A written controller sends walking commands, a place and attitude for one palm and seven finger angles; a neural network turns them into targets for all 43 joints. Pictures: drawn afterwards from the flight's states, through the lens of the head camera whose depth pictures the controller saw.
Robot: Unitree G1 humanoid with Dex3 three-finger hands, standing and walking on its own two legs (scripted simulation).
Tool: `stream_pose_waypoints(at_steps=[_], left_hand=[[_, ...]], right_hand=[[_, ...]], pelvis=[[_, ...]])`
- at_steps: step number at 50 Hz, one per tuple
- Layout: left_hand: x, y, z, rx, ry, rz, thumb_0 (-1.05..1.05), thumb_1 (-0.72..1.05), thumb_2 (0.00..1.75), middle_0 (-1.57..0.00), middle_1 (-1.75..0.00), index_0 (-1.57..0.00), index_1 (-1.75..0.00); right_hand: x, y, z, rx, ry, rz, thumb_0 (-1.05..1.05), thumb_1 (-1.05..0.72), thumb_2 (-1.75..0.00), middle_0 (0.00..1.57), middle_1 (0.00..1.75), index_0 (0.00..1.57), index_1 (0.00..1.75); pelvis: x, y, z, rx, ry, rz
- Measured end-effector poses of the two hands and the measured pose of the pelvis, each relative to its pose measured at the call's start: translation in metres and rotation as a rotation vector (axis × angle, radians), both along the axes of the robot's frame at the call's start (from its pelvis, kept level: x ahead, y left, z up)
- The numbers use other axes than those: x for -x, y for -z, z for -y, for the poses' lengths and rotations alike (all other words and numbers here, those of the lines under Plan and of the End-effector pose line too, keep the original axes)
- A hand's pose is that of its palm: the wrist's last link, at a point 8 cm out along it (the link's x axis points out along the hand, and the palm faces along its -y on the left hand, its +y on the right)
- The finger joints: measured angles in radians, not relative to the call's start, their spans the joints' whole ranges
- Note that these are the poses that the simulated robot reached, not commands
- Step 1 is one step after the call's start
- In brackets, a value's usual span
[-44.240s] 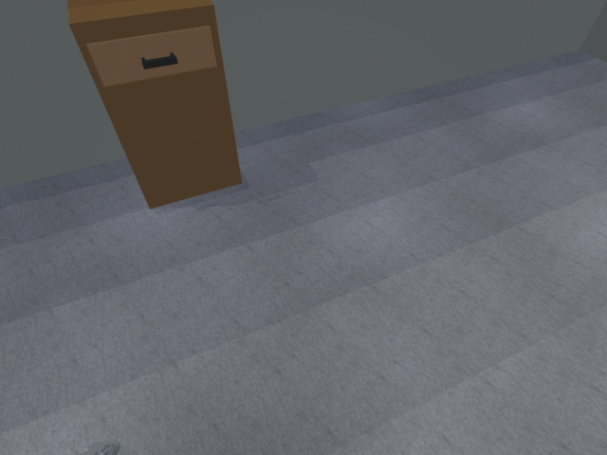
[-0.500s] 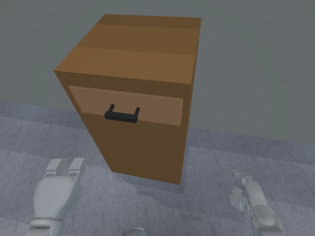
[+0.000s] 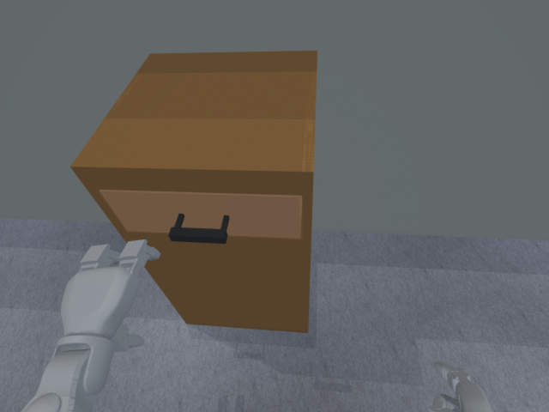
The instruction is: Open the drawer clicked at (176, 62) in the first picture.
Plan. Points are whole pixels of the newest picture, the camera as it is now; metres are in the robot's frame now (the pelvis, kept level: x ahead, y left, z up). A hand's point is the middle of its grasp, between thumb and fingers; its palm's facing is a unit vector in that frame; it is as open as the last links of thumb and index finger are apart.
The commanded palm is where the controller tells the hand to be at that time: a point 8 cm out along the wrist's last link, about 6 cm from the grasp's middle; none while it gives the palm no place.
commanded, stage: raise the hand with hooked fingers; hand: left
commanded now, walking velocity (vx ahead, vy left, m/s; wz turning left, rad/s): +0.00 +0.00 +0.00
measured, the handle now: (200, 227) +0.47 +0.21 -0.07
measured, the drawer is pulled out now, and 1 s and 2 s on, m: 0.00 0.00 0.00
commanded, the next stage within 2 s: move the hooked fingers above the handle in 0.80 s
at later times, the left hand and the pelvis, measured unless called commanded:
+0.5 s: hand (100, 254) +0.29 +0.27 +0.10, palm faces -0.01 -0.09 -1.00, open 13.9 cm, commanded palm +0.27 +0.27 +0.15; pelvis -0.01 +0.02 +0.02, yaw +1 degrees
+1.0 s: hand (115, 263) +0.29 +0.25 +0.08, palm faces -0.02 -0.10 -0.99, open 13.9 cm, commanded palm +0.28 +0.26 +0.14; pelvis -0.01 +0.01 +0.02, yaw +0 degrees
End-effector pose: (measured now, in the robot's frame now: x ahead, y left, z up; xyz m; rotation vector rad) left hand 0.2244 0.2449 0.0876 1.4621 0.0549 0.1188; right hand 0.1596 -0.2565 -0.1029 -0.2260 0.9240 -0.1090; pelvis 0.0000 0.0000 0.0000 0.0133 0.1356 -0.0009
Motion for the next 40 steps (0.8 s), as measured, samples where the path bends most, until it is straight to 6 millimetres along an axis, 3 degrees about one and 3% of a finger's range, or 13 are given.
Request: stream_pose_waypoints(at_steps=[10,18,25,33,40], left_hand=[[-0.025,-0.031,-0.007,-0.009,0.037,0.008,0.00,-0.40,0.34,-0.31,-1.14,-0.31,-1.14],[-0.038,-0.051,-0.023,-0.018,0.033,-0.030,0.00,-0.47,0.31,-0.32,-1.19,-0.31,-1.19],[-0.048,-0.064,-0.028,-0.018,0.077,-0.046,0.00,-0.49,0.30,-0.32,-1.20,-0.31,-1.20],[-0.042,-0.053,-0.021,-0.001,0.125,-0.068,0.00,-0.49,0.30,-0.32,-1.20,-0.31,-1.20],[-0.041,-0.056,-0.018,-0.014,0.114,-0.014,0.00,-0.49,0.30,-0.32,-1.20,-0.32,-1.20]], right_hand=[[-0.032,-0.026,-0.049,-0.081,-0.048,0.115,0.01,-0.91,-0.90,0.20,0.29,0.20,0.30],[-0.030,-0.029,-0.074,-0.110,-0.094,0.093,0.01,-0.91,-0.90,0.20,0.29,0.20,0.30],[-0.010,-0.023,-0.067,-0.097,-0.069,0.028,0.01,-0.91,-0.90,0.20,0.29,0.20,0.30],[0.016,-0.017,-0.045,-0.060,-0.022,-0.040,0.01,-0.91,-0.90,0.20,0.29,0.20,0.30],[0.020,-0.014,-0.035,-0.051,-0.001,-0.050,0.01,-0.91,-0.90,0.20,0.29,0.20,0.30]], pelvis=[[0.002,-0.010,-0.014,0.008,0.000,0.060],[0.006,-0.016,-0.019,0.014,-0.014,0.086],[0.009,-0.019,-0.022,0.017,-0.015,0.088],[0.010,-0.020,-0.022,0.016,-0.007,0.075],[0.012,-0.020,-0.019,0.014,-0.008,0.070]])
